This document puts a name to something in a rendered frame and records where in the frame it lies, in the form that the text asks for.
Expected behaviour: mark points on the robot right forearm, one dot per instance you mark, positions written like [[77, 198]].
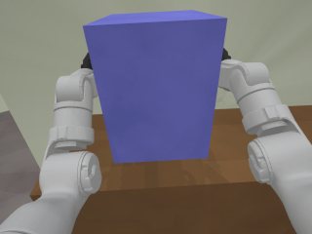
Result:
[[262, 110]]

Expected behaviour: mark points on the robot right upper arm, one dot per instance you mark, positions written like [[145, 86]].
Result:
[[284, 161]]

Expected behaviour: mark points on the robot right hand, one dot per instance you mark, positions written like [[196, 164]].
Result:
[[225, 55]]

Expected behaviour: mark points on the robot left upper arm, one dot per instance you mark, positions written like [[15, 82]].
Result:
[[66, 180]]

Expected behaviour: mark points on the pedestal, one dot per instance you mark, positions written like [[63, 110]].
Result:
[[214, 195]]

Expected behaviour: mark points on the robot left forearm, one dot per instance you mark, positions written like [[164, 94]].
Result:
[[73, 114]]

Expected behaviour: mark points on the carton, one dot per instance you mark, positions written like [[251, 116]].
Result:
[[157, 77]]

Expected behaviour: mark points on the robot left hand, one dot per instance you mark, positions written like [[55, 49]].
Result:
[[87, 62]]

